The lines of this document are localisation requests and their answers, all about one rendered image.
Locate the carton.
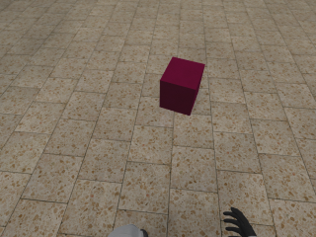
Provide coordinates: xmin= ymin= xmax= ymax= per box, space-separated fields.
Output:
xmin=159 ymin=56 xmax=205 ymax=116

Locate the right robot hand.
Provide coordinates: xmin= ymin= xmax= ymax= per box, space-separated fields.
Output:
xmin=223 ymin=206 xmax=257 ymax=237

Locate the robot left thigh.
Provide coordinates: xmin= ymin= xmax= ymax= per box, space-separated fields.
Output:
xmin=108 ymin=224 xmax=144 ymax=237

